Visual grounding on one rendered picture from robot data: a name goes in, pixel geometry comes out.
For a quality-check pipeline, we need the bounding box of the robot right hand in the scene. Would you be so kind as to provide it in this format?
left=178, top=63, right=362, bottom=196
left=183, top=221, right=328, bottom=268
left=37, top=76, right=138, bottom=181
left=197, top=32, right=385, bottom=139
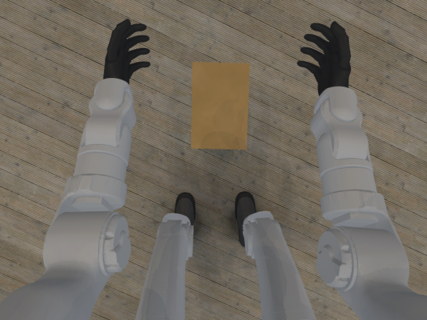
left=297, top=21, right=351, bottom=96

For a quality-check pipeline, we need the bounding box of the robot left upper arm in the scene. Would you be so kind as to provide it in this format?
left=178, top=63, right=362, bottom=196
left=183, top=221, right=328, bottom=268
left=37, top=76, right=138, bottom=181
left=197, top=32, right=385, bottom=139
left=0, top=211, right=131, bottom=320

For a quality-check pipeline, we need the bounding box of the robot left hand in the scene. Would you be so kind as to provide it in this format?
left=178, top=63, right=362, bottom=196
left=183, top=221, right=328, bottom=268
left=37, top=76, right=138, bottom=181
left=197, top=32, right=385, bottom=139
left=103, top=19, right=150, bottom=84

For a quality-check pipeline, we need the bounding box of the robot right forearm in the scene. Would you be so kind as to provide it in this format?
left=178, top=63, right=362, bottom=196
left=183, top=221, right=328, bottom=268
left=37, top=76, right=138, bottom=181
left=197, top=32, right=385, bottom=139
left=310, top=86, right=409, bottom=277

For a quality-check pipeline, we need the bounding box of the robot right upper arm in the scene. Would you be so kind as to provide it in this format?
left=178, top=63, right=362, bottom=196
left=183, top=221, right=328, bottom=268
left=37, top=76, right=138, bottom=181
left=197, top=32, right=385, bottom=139
left=316, top=226, right=427, bottom=320

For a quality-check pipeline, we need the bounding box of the left robot thigh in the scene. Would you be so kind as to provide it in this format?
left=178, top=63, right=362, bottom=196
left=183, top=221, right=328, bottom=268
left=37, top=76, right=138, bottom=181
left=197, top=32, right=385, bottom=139
left=135, top=220, right=193, bottom=320

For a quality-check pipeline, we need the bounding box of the robot thigh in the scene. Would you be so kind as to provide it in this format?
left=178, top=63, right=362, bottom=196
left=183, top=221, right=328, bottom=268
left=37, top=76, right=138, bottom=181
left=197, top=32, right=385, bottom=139
left=135, top=220, right=193, bottom=320
left=244, top=217, right=316, bottom=320

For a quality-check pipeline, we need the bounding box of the carton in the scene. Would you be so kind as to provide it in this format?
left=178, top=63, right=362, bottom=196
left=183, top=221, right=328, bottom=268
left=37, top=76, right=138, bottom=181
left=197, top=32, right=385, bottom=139
left=191, top=62, right=250, bottom=150

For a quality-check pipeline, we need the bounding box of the right robot thigh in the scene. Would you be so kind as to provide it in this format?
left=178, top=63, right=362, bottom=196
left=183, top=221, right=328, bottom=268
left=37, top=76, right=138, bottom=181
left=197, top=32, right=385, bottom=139
left=244, top=217, right=316, bottom=320

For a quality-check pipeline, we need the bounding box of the robot left forearm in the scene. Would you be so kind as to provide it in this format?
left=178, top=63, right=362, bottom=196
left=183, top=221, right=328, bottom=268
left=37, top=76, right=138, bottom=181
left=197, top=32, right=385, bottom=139
left=43, top=78, right=136, bottom=268

